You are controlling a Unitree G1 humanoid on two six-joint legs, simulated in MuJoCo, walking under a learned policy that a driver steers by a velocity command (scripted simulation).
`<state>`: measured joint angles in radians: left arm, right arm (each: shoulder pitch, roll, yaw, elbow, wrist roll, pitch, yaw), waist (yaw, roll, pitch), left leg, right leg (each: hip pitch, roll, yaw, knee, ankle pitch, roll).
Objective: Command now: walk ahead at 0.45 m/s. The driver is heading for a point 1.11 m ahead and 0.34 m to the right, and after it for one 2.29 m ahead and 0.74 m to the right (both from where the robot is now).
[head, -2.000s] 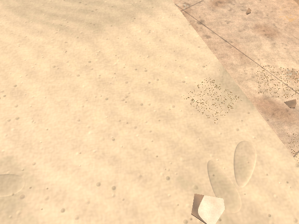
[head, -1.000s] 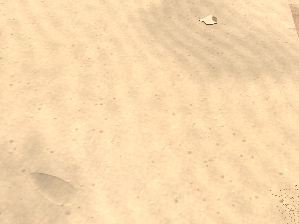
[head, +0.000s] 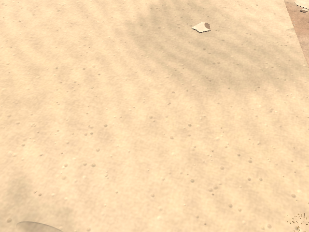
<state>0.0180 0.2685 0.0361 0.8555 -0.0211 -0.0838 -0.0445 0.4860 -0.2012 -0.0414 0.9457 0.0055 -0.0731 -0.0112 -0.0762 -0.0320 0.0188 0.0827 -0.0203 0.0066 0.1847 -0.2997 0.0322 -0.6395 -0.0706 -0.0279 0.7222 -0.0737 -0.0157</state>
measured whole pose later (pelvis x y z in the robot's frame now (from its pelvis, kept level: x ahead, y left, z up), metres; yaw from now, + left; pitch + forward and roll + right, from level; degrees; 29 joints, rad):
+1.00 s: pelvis +0.57 +0.01 +0.00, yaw -9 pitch +0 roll +2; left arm 0.18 0.29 0.08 0.86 -0.03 -0.03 0.00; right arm 0.29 -0.25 -0.06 0.93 -0.02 -0.11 0.00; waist -0.04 -0.04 0.03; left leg -0.05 -0.03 0.20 0.24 -0.20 0.04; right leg -0.69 -0.12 0.07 0.93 -0.08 -0.02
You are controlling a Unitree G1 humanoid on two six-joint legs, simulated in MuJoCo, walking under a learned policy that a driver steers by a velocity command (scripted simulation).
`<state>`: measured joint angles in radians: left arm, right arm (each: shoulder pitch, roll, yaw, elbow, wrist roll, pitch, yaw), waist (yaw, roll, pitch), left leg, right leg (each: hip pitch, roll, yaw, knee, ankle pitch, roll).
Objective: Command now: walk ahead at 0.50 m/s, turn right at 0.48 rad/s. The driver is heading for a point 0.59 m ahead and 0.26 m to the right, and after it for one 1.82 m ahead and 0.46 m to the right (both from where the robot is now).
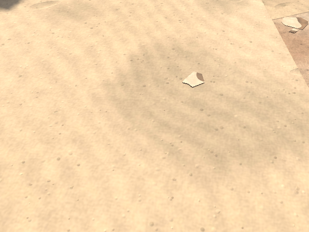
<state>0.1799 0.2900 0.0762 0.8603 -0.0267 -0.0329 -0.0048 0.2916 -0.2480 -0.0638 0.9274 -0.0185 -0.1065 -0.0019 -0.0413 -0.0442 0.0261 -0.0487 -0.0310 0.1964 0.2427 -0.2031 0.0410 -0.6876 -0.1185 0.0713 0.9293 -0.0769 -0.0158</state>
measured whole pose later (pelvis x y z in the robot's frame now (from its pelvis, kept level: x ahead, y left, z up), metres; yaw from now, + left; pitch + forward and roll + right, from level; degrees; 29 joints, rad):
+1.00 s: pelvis +0.56 -0.12 +0.00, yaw -35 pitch +1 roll +2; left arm 0.21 0.32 0.08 0.66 -0.03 -0.01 0.00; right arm 0.29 -0.27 -0.07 0.83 -0.01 -0.10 0.01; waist -0.05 -0.05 0.03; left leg -0.13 -0.03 0.12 0.30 -0.20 0.03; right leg -0.67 -0.09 0.07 1.04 -0.22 0.00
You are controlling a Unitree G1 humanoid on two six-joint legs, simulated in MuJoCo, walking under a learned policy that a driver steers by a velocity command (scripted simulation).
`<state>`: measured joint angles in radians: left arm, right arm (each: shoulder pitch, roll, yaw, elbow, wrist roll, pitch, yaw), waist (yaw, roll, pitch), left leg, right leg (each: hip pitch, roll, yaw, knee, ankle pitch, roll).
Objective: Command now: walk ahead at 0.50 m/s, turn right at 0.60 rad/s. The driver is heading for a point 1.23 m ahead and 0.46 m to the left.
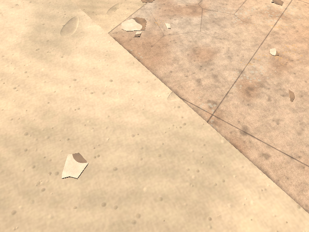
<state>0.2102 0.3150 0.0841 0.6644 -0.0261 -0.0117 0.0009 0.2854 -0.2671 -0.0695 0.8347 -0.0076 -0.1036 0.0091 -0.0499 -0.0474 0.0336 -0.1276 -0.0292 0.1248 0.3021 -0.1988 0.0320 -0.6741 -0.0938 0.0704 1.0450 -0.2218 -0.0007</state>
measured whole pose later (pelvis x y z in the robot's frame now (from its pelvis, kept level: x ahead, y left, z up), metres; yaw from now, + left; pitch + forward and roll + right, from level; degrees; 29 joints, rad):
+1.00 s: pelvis +0.54 +0.03 +0.00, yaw +22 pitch +1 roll +0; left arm 0.10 0.28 0.08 0.70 0.01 -0.10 0.01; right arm 0.30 -0.27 -0.08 0.78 0.02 -0.05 0.01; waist -0.04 -0.02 0.05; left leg -0.23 -0.11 -0.04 0.38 -0.17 0.11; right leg -0.59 -0.09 0.07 1.02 -0.29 0.03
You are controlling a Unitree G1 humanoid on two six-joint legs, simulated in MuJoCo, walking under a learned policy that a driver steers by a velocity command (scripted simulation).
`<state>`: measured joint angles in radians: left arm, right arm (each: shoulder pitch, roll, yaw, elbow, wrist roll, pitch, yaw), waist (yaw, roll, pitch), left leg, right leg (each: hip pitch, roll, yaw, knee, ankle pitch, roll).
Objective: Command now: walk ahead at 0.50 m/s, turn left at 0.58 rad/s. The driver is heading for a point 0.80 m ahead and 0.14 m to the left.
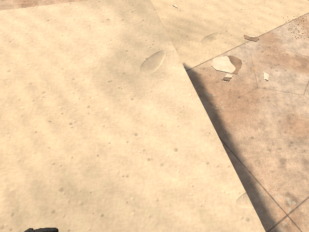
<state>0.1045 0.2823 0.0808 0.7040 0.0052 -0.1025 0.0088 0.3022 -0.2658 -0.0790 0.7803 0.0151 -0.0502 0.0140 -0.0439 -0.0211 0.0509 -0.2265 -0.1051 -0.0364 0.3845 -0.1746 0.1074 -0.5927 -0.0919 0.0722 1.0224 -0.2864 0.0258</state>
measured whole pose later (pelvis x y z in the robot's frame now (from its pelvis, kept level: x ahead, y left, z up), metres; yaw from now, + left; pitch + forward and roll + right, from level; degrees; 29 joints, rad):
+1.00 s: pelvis +0.45 +0.08 -0.01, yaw +32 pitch +3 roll +0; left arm 0.12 0.32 0.05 0.73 0.00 -0.02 0.03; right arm 0.17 -0.27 -0.05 0.64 -0.02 -0.01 0.01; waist -0.01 -0.03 0.06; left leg -0.40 -0.08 -0.02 0.48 -0.13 0.07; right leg -0.60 -0.08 0.03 1.03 -0.38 0.07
